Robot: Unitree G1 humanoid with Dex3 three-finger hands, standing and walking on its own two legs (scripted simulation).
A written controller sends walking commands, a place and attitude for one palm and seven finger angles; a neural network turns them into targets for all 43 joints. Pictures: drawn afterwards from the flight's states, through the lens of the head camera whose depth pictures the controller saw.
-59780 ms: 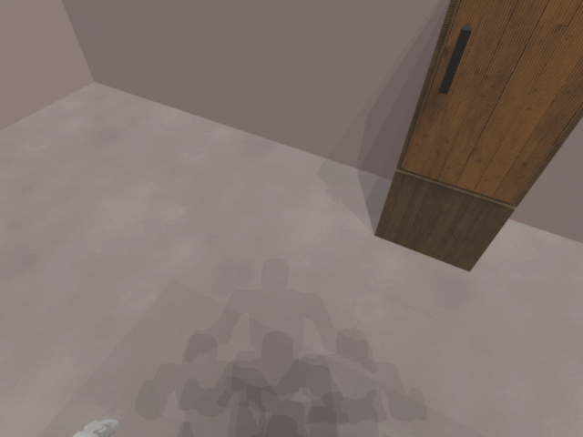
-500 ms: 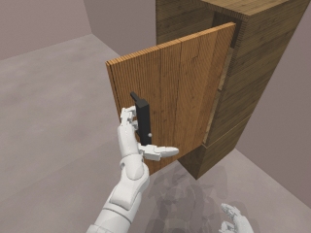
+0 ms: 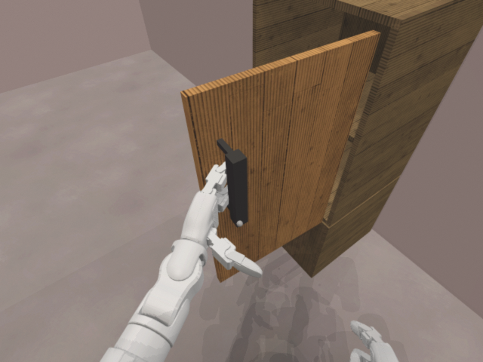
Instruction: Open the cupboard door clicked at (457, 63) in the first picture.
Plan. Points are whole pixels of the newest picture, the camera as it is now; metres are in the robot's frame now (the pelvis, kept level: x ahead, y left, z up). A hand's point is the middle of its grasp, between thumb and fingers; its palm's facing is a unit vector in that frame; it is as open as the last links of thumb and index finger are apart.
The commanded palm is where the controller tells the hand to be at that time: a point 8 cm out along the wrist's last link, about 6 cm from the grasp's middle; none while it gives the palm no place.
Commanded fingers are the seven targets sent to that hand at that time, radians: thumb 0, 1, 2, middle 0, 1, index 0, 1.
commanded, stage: slide the hand sideways off the handle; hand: left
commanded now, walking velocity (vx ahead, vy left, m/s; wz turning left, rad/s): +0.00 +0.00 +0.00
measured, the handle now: (231, 184) +0.39 +0.05 +0.09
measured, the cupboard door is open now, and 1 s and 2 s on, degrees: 86 86 86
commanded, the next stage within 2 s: draw the hand back to the body in 0.98 s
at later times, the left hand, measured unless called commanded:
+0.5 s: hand (213, 237) +0.28 +0.06 +0.10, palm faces -0.12 -0.99 +0.01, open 16.3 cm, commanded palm +0.25 +0.12 +0.09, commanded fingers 0.00 -0.50 0.30 -0.15 -0.30 -0.15 -0.30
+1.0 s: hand (180, 263) +0.24 +0.11 +0.08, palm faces -0.09 -0.99 -0.04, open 16.3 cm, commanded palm +0.23 +0.16 +0.09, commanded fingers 0.00 -0.50 0.30 -0.15 -0.30 -0.15 -0.30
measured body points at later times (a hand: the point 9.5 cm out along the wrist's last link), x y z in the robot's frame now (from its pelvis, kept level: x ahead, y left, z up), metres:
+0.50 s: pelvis +0.02 -0.01 +0.00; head +0.03 -0.02 +0.45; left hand +0.28 +0.12 +0.10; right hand +0.20 -0.21 -0.08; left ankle +0.02 +0.11 -0.72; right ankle +0.03 -0.11 -0.72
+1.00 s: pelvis +0.03 -0.01 +0.00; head +0.04 -0.03 +0.44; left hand +0.24 +0.16 +0.09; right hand +0.21 -0.23 -0.08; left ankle +0.02 +0.11 -0.72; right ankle +0.03 -0.11 -0.72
